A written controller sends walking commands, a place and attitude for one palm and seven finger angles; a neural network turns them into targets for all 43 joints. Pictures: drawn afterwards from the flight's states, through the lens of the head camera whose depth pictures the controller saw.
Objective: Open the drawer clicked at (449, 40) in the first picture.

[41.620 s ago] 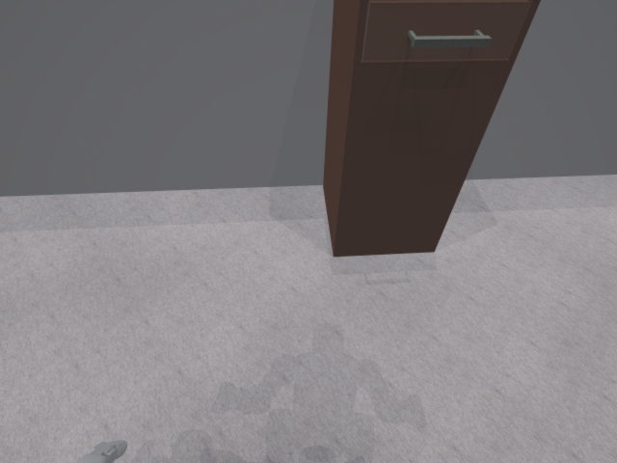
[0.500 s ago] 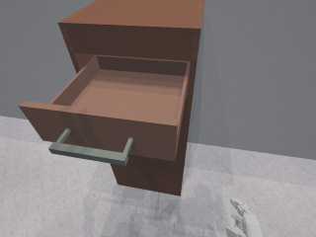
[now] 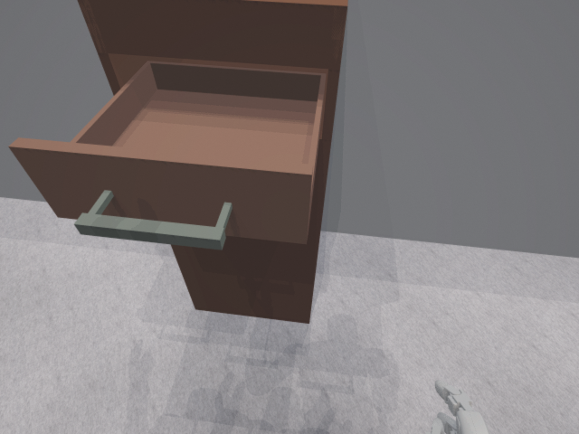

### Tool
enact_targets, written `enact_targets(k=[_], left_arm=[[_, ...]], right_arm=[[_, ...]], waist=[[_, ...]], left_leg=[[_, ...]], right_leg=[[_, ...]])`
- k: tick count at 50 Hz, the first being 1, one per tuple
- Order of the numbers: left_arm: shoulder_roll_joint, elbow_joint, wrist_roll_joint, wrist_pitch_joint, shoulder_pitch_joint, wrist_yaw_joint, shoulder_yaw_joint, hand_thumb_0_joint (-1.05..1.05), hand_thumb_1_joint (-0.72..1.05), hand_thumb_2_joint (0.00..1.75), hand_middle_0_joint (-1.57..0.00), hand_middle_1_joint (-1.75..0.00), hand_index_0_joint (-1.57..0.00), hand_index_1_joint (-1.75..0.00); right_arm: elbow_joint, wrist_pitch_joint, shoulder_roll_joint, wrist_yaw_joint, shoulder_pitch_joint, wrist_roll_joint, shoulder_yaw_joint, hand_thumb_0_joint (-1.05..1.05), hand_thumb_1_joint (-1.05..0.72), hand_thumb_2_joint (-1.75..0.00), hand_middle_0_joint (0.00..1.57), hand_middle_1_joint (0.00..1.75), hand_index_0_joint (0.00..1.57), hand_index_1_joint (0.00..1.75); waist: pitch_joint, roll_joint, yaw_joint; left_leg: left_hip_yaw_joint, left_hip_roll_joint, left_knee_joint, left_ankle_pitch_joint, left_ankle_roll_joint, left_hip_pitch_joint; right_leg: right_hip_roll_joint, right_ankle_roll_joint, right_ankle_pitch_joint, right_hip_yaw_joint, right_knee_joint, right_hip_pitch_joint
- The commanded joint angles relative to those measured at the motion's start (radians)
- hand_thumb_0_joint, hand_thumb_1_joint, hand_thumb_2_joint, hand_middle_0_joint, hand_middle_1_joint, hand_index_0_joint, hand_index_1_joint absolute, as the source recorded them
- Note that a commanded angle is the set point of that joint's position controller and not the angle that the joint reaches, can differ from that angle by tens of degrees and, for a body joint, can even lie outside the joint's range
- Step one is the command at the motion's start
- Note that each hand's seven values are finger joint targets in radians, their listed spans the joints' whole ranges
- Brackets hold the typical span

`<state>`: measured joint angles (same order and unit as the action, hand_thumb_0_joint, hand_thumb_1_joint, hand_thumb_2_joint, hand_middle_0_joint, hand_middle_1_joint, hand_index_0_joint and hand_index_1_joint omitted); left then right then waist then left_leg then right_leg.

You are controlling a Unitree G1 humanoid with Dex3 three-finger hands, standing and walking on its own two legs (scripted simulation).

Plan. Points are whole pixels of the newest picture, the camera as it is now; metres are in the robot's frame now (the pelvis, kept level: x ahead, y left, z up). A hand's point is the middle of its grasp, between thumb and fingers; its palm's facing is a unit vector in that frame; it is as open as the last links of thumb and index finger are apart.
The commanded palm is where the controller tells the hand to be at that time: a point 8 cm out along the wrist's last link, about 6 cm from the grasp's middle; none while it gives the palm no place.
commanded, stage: step back with the hand held close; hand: left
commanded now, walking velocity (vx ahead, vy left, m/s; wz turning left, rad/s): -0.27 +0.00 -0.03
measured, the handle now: (158, 218) +0.35 +0.19 +0.14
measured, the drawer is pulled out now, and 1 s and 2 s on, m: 0.28 0.28 0.28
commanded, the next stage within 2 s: stop stepping back and stand still in 0.34 s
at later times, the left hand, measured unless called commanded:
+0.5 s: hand out of the picture +0.05 +0.24 +0.35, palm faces +0.64 -0.74 -0.21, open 7.4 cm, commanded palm -0.02 +0.28 +0.33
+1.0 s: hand out of the picture -0.03 +0.24 +0.33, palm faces +0.55 -0.77 -0.31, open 7.4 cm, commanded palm -0.10 +0.28 +0.33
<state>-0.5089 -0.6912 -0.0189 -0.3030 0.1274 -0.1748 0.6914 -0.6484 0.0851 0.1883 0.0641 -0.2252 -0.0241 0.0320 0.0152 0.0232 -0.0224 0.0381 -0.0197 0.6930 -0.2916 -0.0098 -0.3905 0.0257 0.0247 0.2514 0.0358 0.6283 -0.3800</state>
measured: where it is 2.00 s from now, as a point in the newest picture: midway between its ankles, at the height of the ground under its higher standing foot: outside the picture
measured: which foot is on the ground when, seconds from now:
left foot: down 0.00-0.44, up 0.46-0.60, down 0.62-1.00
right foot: down 0.00-0.20, up 0.22-0.40, down 0.42-0.64, up 0.66-0.92, down 0.94-1.00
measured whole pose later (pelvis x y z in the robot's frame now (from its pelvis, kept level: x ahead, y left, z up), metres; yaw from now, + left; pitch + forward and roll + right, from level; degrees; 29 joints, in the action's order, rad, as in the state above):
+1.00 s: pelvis -0.24 +0.01 +0.01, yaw -2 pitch +1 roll -2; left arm -0.53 -0.71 -0.05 -0.19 0.15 -0.14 0.60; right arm -0.64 0.09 0.19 0.05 -0.23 0.00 -0.03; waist 0.04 0.00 -0.03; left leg -0.03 0.06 0.87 -0.36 0.01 -0.53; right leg 0.00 0.04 0.28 0.10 0.53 -0.25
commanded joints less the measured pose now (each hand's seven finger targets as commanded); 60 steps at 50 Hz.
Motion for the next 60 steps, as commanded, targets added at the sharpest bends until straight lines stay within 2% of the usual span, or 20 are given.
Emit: enact_targets(k=[1,7,10,16,20,22,23,26,29,32,37,43,45,47,49,50,52,55,57,60], left_arm=[[-0.225,-0.086,-0.018,0.013,-0.072,0.023,0.050,0.00,0.90,0.90,-0.20,-0.30,-0.20,-0.30],[-0.249,-0.276,-0.036,-0.002,0.072,0.026,0.083,0.00,0.90,0.90,-0.20,-0.30,-0.20,-0.30],[-0.254,-0.326,-0.038,-0.050,0.033,0.002,0.124,0.00,0.90,0.90,-0.20,-0.30,-0.20,-0.30],[-0.190,-0.137,-0.018,-0.016,-0.129,0.016,0.043,0.00,0.90,0.90,-0.20,-0.30,-0.20,-0.30],[-0.180,-0.041,-0.010,0.023,-0.246,0.039,-0.031,0.00,0.90,0.90,-0.20,-0.30,-0.20,-0.30],[-0.252,-0.048,-0.019,0.034,-0.272,0.036,-0.015,0.00,0.90,0.90,-0.20,-0.30,-0.20,-0.30],[-0.265,-0.047,-0.025,0.034,-0.243,0.032,0.003,0.00,0.90,0.90,-0.20,-0.30,-0.20,-0.30],[-0.240,-0.231,-0.022,0.034,-0.082,0.033,0.024,0.00,0.90,0.90,-0.20,-0.30,-0.20,-0.30],[-0.278,-0.302,-0.042,0.017,0.074,0.018,0.105,0.00,0.90,0.90,-0.20,-0.30,-0.20,-0.30],[-0.256,-0.383,-0.030,-0.029,0.004,0.002,0.103,0.00,0.90,0.90,-0.20,-0.30,-0.20,-0.30],[-0.273,-0.151,0.011,0.008,-0.115,0.005,0.065,0.00,0.90,0.90,-0.20,-0.30,-0.20,-0.30],[-0.208,-0.049,-0.011,0.077,-0.151,0.025,-0.057,0.00,0.90,0.90,-0.20,-0.30,-0.20,-0.30],[-0.207,-0.095,-0.016,0.092,-0.099,0.030,-0.071,0.00,0.90,0.90,-0.20,-0.30,-0.20,-0.30],[-0.272,-0.197,-0.030,0.085,-0.064,0.036,-0.024,0.00,0.90,0.90,-0.20,-0.30,-0.20,-0.30],[-0.379,-0.255,-0.033,0.024,-0.062,0.027,0.094,0.00,0.90,0.90,-0.20,-0.30,-0.20,-0.30],[-0.294,-0.271,-0.036,0.025,-0.019,0.018,0.062,0.00,0.90,0.90,-0.20,-0.30,-0.20,-0.30],[-0.266,-0.310,-0.042,0.042,0.038,0.019,0.086,0.00,0.90,0.90,-0.20,-0.30,-0.20,-0.30],[-0.252,-0.323,-0.043,0.028,0.022,0.004,0.061,0.00,0.90,0.90,-0.20,-0.30,-0.20,-0.30],[-0.234,-0.286,-0.028,0.008,-0.084,-0.008,0.044,0.00,0.90,0.90,-0.20,-0.30,-0.20,-0.30],[-0.296,-0.107,0.003,0.021,-0.266,0.004,0.035,0.00,0.90,0.90,-0.20,-0.30,-0.20,-0.30]], right_arm=[[0.178,0.047,0.129,-0.004,0.109,0.058,0.041,0.00,-0.90,-0.90,0.20,0.30,0.20,0.30],[0.206,0.041,0.128,0.009,0.103,0.034,0.012,0.00,-0.90,-0.90,0.20,0.30,0.20,0.30],[0.205,0.079,0.161,0.022,0.114,0.015,0.032,0.00,-0.90,-0.90,0.20,0.30,0.20,0.30],[0.121,0.139,0.149,-0.006,0.060,0.024,0.054,0.00,-0.90,-0.90,0.20,0.30,0.20,0.30],[0.137,0.124,0.172,-0.022,0.109,0.041,0.040,0.00,-0.90,-0.90,0.20,0.30,0.20,0.30],[0.151,0.098,0.143,-0.024,0.130,0.047,0.029,0.00,-0.90,-0.90,0.20,0.30,0.20,0.30],[0.154,0.079,0.138,-0.026,0.135,0.042,0.021,0.00,-0.90,-0.90,0.20,0.30,0.20,0.30],[0.200,0.055,0.118,-0.020,0.142,0.051,0.009,0.00,-0.90,-0.90,0.20,0.30,0.20,0.30],[0.209,0.032,0.116,0.007,0.116,0.025,0.001,0.00,-0.90,-0.90,0.20,0.30,0.20,0.30],[0.230,0.062,0.144,0.016,0.105,0.011,0.005,0.00,-0.90,-0.90,0.20,0.30,0.20,0.30],[0.141,0.108,0.145,0.010,0.065,0.025,0.021,0.00,-0.90,-0.90,0.20,0.30,0.20,0.30],[0.170,0.084,0.163,0.023,0.090,0.029,0.005,0.00,-0.90,-0.90,0.20,0.30,0.20,0.30],[0.187,0.063,0.157,0.015,0.101,0.031,0.001,0.00,-0.90,-0.90,0.20,0.30,0.20,0.30],[0.191,0.038,0.138,0.005,0.120,0.041,0.000,0.00,-0.90,-0.90,0.20,0.30,0.20,0.30],[0.181,0.048,0.146,-0.009,0.099,0.014,-0.012,0.00,-0.90,-0.90,0.20,0.30,0.20,0.30],[0.162,0.052,0.116,-0.010,0.092,0.029,-0.006,0.00,-0.90,-0.90,0.20,0.30,0.20,0.30],[0.173,0.043,0.126,0.011,0.132,0.031,0.010,0.00,-0.90,-0.90,0.20,0.30,0.20,0.30],[0.157,0.053,0.127,0.047,0.103,0.018,-0.005,0.00,-0.90,-0.90,0.20,0.30,0.20,0.30],[0.169,0.072,0.167,0.048,0.094,0.017,0.001,0.00,-0.90,-0.90,0.20,0.30,0.20,0.30],[0.137,0.106,0.143,0.038,0.048,0.024,0.009,0.00,-0.90,-0.90,0.20,0.30,0.20,0.30]], waist=[[0.144,-0.170,0.019],[0.111,-0.101,0.013],[0.090,0.279,0.024],[0.173,0.216,0.006],[0.072,0.076,0.006],[0.023,-0.226,0.006],[0.013,-0.232,0.031],[0.160,-0.193,0.028],[0.180,-0.072,0.004],[0.059,0.310,0.000],[0.076,0.182,-0.012],[0.057,0.241,0.002],[0.086,0.114,0.010],[0.034,-0.281,0.040],[0.064,-0.147,0.005],[0.169,-0.226,0.008],[0.069,-0.196,0.008],[0.056,0.094,-0.016],[0.039,0.414,-0.002],[0.058,0.216,-0.021]], left_leg=[[0.009,0.043,0.290,-0.178,0.001,0.010],[-0.060,0.068,-0.164,-0.069,-0.005,0.136],[0.239,0.355,-0.413,-0.098,-0.130,-0.081],[0.056,0.306,-0.232,0.581,-0.082,0.195],[0.042,0.260,-0.177,0.228,-0.031,0.000],[-0.058,0.068,0.126,-0.135,0.040,-0.027],[-0.035,0.064,0.296,-0.177,0.031,-0.027],[-0.044,0.062,0.251,-0.100,0.016,-0.011],[-0.076,0.057,-0.147,-0.034,0.010,0.215],[0.355,0.358,-0.547,-0.449,-0.119,0.003],[0.211,0.297,-0.477,-0.274,-0.123,0.095],[0.074,0.240,-0.500,-0.415,-0.044,-0.101],[-0.011,0.153,-0.247,-0.364,-0.017,-0.180],[-0.086,0.044,0.328,-0.143,0.016,-0.315],[-0.084,0.107,0.350,-0.094,0.039,-0.285],[-0.071,0.094,0.300,-0.093,0.016,-0.203],[-0.080,0.120,0.132,-0.046,0.006,-0.026],[-0.080,0.095,-0.209,-0.075,-0.008,0.214],[0.299,0.327,-0.445,-0.286,-0.111,0.183],[0.312,0.357,-0.430,0.014,-0.142,0.172]], right_leg=[[-0.393,0.137,-0.320,-0.307,-0.312,0.072],[-0.242,0.044,-0.002,-0.134,-0.275,-0.027],[-0.033,-0.031,0.116,-0.031,0.147,0.021],[-0.013,-0.040,0.161,-0.014,0.135,-0.023],[-0.091,-0.002,-0.106,-0.089,-0.113,0.130],[-0.359,0.095,-0.194,-0.379,-0.385,-0.027],[-0.399,0.122,-0.068,-0.354,-0.430,-0.085],[-0.311,0.117,-0.186,-0.183,-0.293,0.088],[-0.208,0.061,0.179,-0.094,-0.261,-0.016],[-0.012,-0.025,0.239,-0.005,0.228,-0.066],[-0.044,-0.024,0.164,0.012,0.370,-0.168],[0.026,0.005,0.252,0.165,-0.007,0.225],[-0.047,0.062,0.276,0.056,-0.185,0.344],[-0.400,0.212,0.342,-0.425,-0.476,0.241],[-0.405,0.211,-0.243,-0.270,-0.378,0.231],[-0.355,0.170,0.000,-0.185,-0.356,0.237],[-0.296,0.139,0.256,-0.143,-0.390,0.013],[-0.213,0.090,0.319,-0.060,-0.198,-0.073],[-0.034,-0.006,0.282,0.072,0.157,-0.145],[-0.054,-0.020,0.283,-0.024,0.349,-0.162]])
